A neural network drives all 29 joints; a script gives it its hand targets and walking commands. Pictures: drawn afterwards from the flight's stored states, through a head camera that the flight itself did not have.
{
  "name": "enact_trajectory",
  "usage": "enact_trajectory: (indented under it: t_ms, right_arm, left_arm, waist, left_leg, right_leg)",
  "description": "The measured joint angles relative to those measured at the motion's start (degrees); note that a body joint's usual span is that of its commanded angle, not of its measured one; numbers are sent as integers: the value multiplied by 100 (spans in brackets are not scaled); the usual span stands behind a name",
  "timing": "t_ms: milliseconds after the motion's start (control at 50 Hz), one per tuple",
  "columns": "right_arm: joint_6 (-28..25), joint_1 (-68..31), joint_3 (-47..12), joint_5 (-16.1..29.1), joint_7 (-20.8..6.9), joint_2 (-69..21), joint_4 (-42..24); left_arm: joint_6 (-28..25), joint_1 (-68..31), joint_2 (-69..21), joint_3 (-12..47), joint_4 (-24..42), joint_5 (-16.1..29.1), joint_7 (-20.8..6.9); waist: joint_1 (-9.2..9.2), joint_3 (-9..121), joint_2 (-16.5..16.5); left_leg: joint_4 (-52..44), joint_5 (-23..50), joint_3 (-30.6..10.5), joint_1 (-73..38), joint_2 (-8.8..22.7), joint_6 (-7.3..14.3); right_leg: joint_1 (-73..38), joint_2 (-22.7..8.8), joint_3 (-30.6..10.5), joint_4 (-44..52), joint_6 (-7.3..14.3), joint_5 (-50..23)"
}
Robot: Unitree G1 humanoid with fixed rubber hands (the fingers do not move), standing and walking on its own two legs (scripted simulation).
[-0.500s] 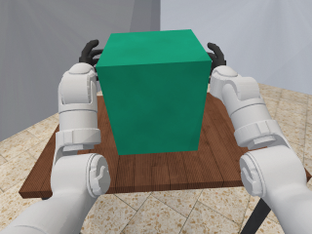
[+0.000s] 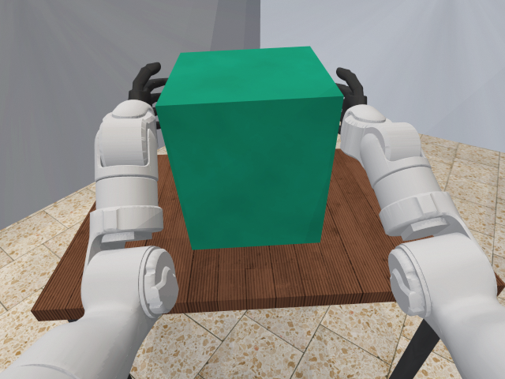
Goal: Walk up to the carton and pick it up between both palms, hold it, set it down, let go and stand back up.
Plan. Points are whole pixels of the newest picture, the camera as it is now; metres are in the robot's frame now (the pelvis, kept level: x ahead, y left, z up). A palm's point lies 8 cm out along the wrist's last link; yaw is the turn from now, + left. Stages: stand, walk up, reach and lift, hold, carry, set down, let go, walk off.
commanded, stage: hold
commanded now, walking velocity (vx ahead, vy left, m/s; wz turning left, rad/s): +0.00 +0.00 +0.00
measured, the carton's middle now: (250, 148) +0.39 -0.01 +0.24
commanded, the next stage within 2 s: set down in 0.52 s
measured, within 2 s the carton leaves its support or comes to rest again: neither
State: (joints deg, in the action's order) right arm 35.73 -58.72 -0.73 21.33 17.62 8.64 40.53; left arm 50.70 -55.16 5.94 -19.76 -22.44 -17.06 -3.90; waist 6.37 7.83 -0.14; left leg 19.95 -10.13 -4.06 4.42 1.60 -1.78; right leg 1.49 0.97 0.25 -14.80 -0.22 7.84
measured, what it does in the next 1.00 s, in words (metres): stands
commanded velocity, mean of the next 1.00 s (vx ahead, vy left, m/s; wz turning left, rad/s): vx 0.00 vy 0.00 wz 0.00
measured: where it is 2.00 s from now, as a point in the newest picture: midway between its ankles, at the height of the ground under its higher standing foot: outside the picture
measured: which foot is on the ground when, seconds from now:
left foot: down 0.00-1.00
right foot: down 0.00-1.00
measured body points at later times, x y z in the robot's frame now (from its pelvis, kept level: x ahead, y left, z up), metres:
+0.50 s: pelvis +0.00 +0.00 +0.00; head -0.09 +0.02 +0.44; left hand +0.39 +0.15 +0.31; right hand +0.37 -0.16 +0.30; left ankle +0.02 +0.14 -0.75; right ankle +0.01 -0.12 -0.75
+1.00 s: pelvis +0.00 +0.00 +0.00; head -0.07 +0.02 +0.44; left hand +0.40 +0.17 +0.36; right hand +0.40 -0.14 +0.31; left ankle +0.02 +0.14 -0.75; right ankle +0.01 -0.12 -0.75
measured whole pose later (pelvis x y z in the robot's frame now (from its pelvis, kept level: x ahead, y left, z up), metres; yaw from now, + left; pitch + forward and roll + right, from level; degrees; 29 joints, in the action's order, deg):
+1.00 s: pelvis +0.00 +0.00 +0.00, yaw +1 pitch -9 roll +0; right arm 18.8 -64.0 12.2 7.3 12.5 2.6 50.3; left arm 37.5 -65.7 6.4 -26.4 -30.3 -25.6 -7.7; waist 6.3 2.0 -2.2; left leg 16.3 -8.7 -4.5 -1.2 0.3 -1.1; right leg -3.6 -0.4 1.0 -13.7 -0.7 8.5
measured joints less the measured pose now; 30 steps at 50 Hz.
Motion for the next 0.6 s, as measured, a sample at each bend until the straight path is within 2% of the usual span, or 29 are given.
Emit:
enact_trajectory:
  t_ms: [600]
  right_arm:
    - [73, -10, -60, 32, 20, 64, -85]
  left_arm:
    - [4, -70, 63, 115, -39, 96, 59]
  waist:
    - [20, 33, -20]
  left_leg:
    - [31, -8, -46, 30, -7, 3]
  right_leg:
    - [-19, 13, 5, 20, 3, 6]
